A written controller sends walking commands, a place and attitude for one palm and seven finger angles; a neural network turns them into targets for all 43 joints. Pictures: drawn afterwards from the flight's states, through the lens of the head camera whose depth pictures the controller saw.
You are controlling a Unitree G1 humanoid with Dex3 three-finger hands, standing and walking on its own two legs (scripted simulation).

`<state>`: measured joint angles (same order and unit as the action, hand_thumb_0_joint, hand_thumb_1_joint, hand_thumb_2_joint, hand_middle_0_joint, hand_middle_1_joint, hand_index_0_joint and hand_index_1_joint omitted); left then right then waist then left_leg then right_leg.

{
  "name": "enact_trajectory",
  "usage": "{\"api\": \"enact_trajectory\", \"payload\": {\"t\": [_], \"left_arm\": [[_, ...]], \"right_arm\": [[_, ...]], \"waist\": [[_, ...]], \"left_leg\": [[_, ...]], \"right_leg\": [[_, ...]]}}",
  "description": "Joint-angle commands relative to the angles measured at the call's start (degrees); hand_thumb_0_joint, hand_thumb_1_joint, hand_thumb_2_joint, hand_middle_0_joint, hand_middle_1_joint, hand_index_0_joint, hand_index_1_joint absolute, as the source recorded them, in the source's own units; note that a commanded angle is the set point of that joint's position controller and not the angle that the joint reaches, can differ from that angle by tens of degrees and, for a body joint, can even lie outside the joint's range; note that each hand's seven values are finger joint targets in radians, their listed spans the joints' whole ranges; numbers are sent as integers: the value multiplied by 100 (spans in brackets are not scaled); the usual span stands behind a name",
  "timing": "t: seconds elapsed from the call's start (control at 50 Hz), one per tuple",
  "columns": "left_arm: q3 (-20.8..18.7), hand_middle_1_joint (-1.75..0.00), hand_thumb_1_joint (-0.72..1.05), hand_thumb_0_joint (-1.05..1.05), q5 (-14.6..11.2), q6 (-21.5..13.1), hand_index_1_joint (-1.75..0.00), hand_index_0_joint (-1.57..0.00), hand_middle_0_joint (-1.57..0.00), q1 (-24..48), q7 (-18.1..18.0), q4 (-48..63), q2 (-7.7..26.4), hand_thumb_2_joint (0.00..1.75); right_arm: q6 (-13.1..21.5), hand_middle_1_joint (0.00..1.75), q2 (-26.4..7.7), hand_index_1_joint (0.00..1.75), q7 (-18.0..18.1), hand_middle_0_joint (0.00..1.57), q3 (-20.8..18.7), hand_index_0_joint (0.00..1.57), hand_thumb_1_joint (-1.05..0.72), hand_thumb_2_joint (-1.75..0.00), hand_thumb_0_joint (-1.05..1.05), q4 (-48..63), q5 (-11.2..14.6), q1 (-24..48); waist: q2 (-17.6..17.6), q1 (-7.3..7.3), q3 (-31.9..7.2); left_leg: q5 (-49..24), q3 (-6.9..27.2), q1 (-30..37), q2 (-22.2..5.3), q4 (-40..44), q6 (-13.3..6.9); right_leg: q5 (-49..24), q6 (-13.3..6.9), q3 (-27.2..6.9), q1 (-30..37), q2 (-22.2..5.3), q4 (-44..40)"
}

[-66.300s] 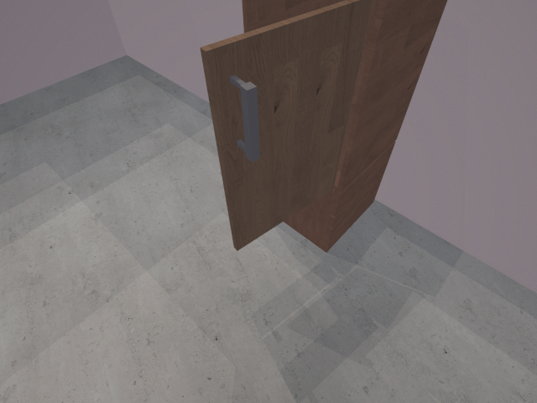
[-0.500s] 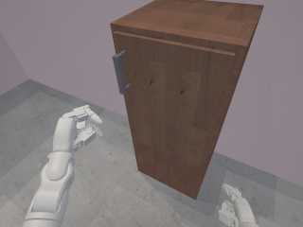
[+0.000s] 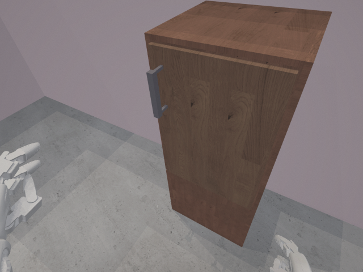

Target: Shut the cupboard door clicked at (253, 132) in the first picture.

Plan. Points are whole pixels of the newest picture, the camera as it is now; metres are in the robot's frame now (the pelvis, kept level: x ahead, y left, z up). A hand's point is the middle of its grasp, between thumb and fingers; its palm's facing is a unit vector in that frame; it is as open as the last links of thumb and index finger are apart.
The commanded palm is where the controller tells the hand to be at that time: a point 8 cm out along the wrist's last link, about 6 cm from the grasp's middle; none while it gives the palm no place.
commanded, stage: draw the hand back to the body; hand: left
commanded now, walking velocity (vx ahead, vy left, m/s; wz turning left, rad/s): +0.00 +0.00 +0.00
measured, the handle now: (158, 92) +0.59 +0.14 +0.11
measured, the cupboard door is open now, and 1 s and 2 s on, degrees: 0 0 0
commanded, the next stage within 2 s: step back with the hand held close in 0.34 s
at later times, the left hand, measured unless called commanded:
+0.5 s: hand (42, 196) +0.19 +0.26 +0.16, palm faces +0.45 -0.80 -0.41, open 7.5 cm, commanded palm +0.14 +0.30 +0.17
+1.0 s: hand (13, 217) +0.15 +0.29 +0.16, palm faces +0.40 -0.78 -0.48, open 7.5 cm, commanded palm +0.09 +0.32 +0.17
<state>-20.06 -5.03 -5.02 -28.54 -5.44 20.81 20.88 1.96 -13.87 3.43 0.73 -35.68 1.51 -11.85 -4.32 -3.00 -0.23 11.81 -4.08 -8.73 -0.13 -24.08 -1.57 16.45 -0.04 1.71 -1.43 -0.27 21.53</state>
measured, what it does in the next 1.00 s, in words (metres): shifts its weight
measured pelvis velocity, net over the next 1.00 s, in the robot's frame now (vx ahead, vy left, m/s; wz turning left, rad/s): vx -0.05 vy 0.02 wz -0.02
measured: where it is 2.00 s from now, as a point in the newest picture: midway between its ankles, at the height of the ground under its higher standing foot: outside the picture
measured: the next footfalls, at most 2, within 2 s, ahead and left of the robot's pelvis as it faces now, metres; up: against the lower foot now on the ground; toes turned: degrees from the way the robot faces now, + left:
right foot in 1.66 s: -0.22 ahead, -0.08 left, +0.00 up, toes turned +1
left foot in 1.84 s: -0.14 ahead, +0.15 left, +0.00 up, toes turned +0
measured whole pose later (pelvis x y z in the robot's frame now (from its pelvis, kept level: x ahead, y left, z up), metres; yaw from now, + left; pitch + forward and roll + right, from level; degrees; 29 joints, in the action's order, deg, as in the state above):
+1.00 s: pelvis -0.05 +0.02 -0.01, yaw -1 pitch +0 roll -2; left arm -23.9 -4.1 -8.8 -30.9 -7.7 26.2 25.1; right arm -1.4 -14.0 5.2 0.2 -31.1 2.0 -12.6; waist -2.3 0.1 -0.8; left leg 10.5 -5.1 -21.2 -0.8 -31.5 -3.7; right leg 15.1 1.5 0.7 -14.7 -0.1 29.9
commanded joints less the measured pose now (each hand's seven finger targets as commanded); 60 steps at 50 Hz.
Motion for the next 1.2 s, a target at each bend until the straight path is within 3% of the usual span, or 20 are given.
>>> {"api": "enact_trajectory", "payload": {"t": [0.0, 0.06, 0.1, 0.22, 0.28, 0.44, 0.46, 0.48, 0.5, 0.52, 0.58, 0.66, 0.68, 0.78, 0.82, 0.96, 0.98, 1.04, 1.14, 1.18], "left_arm": [[-425, -30, 90, 0, 41, -374, -30, -20, -20, 738, -135, 1192, 847, 90], [-422, -30, 90, 0, 78, -338, -30, -20, -20, 987, -178, 1035, 885, 90], [-454, -30, 90, 0, 81, -344, -30, -20, -20, 1007, -190, 1157, 937, 90], [-625, -30, 90, 0, 97, -355, -30, -20, -20, 806, -190, 1351, 1085, 90], [-787, -30, 90, 0, 56, -318, -30, -20, -20, 613, -173, 1222, 1162, 90], [-597, -30, 90, 0, 25, -277, -30, -20, -20, 561, -132, 1126, 929, 90], [-1285, -30, 90, 0, 68, -491, -30, -20, -20, 1259, -168, 1627, 1780, 90], [-1409, -30, 90, 0, 88, -578, -30, -20, -20, 1203, -175, 1443, 1901, 90], [-836, -30, 90, 0, 79, -546, -30, -20, -20, 625, -108, 1136, 1269, 90], [-718, -30, 90, 0, 93, -515, -30, -20, -20, 397, -97, 1087, 1148, 90], [-791, -30, 90, 0, 87, -486, -30, -20, -20, 132, -140, 1217, 1243, 90], [-993, -30, 90, 0, 44, -468, -30, -20, -20, 3, -217, 1336, 1443, 90], [-1172, -30, 90, 0, 44, -469, -30, -20, -20, 16, -242, 1419, 1652, 90], [-1274, -30, 90, 0, 35, -554, -30, -20, -20, -82, -324, 1551, 1718, 90], [-1119, -30, 90, 0, 32, -596, -30, -20, -20, -143, -331, 1593, 1527, 90], [-1123, -30, 90, 0, 159, -812, -30, -20, -20, -34, -385, 1606, 1344, 90], [-1307, -30, 90, 0, 194, -864, -30, -20, -20, 14, -397, 1634, 1505, 90], [-1207, -30, 90, 0, 249, -970, -30, -20, -20, 122, -392, 1711, 1323, 90], [-1218, -30, 90, 0, 291, -1099, -30, -20, -20, 198, -403, 1916, 1313, 90], [-1399, -30, 90, 0, 305, -1121, -30, -20, -20, 268, -435, 1967, 1543, 90]], "right_arm": [[405, 30, -574, 30, 67, 20, -239, 20, -90, -90, 0, 947, 4, 820], [435, 30, -618, 30, 98, 20, -244, 20, -90, -90, 0, 914, -4, 789], [458, 30, -601, 30, 118, 20, -254, 20, -90, -90, 0, 915, -21, 811], [465, 30, -527, 30, 89, 20, -186, 20, -90, -90, 0, 929, -33, 885], [444, 30, -529, 30, 85, 20, -191, 20, -90, -90, 0, 931, -49, 875], [382, 30, -514, 30, 82, 20, -212, 20, -90, -90, 0, 978, -38, 853], [285, 30, -655, 30, 81, 20, -247, 20, -90, -90, 0, 1125, 11, 812], [235, 30, -580, 30, 118, 20, -220, 20, -90, -90, 0, 1022, -6, 795], [179, 30, -550, 30, 129, 20, -221, 20, -90, -90, 0, 983, -14, 796], [131, 30, -589, 30, 129, 20, -249, 20, -90, -90, 0, 1050, -8, 755], [1, 30, -647, 30, 157, 20, -297, 20, -90, -90, 0, 1145, 14, 727], [-170, 30, -624, 30, 207, 20, -318, 20, -90, -90, 0, 1275, 55, 688], [-195, 30, -673, 30, 232, 20, -342, 20, -90, -90, 0, 1288, 43, 715], [-228, 30, -690, 30, 266, 20, -358, 20, -90, -90, 0, 1361, 52, 657], [-206, 30, -665, 30, 256, 20, -327, 20, -90, -90, 0, 1390, 55, 611], [34, 30, -764, 30, 244, 20, -346, 20, -90, -90, 0, 1377, 41, 507], [83, 30, -830, 30, 265, 20, -374, 20, -90, -90, 0, 1371, 18, 523], [213, 30, -783, 30, 240, 20, -365, 20, -90, -90, 0, 1337, 13, 432], [381, 30, -736, 30, 200, 20, -382, 20, -90, -90, 0, 1256, -25, 345], [427, 30, -734, 30, 194, 20, -405, 20, -90, -90, 0, 1177, -71, 340]], "waist": [[62, 88, -185], [308, 85, -147], [249, 40, -409], [-106, -40, -375], [70, -68, -313], [215, -23, -266], [109, 113, -204], [239, 134, -307], [355, 199, -424], [292, 187, -583], [91, 177, -950], [464, 207, -1015], [384, 190, -1032], [164, 209, -972], [98, 230, -901], [-359, 271, -386], [-435, 243, -385], [-521, 257, -361], [-300, 273, -411], [22, 270, -362]], "left_leg": [[-847, 282, 668, -104, 260, -2], [-710, 322, 696, -91, 301, -24], [-857, 331, 758, -78, 285, -39], [-1033, 324, 709, -63, 252, 17], [-1059, 307, 643, -69, 248, 16], [-993, 254, 646, -86, 258, 4], [-834, 290, 351, -245, -110, -125], [-842, 376, 264, -215, -255, -121], [-1107, 340, 301, -241, -386, -102], [-1395, 293, 359, -287, -429, -97], [-2136, 316, 427, -419, -484, -101], [-2178, 347, 245, -503, -483, -81], [-2101, 358, 171, -493, -496, -70], [-1671, 468, -221, -563, -340, -78], [-1459, 568, -527, -630, -210, -88], [1731, 1037, -2292, -914, 686, -317], [2151, 1152, -2624, -958, 840, -363], [2689, 1257, -3091, -1034, 941, -408], [2873, 1153, -2989, -830, 590, -304], [2627, 1021, -2591, -620, 162, -205]], "right_leg": [[-1060, -4, 17, -945, 63, -419], [-894, 7, 48, -1036, 81, -446], [-1051, -9, 12, -840, 50, -387], [-1203, -40, 14, -733, 63, -377], [-1296, -35, 12, -694, 74, -434], [-1240, -3, 10, -746, 62, -434], [-1784, 7, -400, -1115, -277, -591], [-2232, -45, -474, -1029, -459, -518], [-2460, -40, -432, -1093, -542, -347], [-2594, 4, -369, -1094, -533, -206], [-2766, 72, -271, -1043, -479, 117], [-2644, 78, -310, -1103, -428, 292], [-2657, 62, -357, -1110, -447, 311], [-2089, 47, -421, -1101, -367, 429], [-1763, 55, -397, -1004, -304, 545], [-292, 85, -334, -430, 25, 962], [-222, 109, -311, -193, 94, 1091], [-16, 89, -255, 15, 156, 1391], [610, -63, -494, -409, 85, 1189], [1042, -186, -888, -1013, -90, 686]]}}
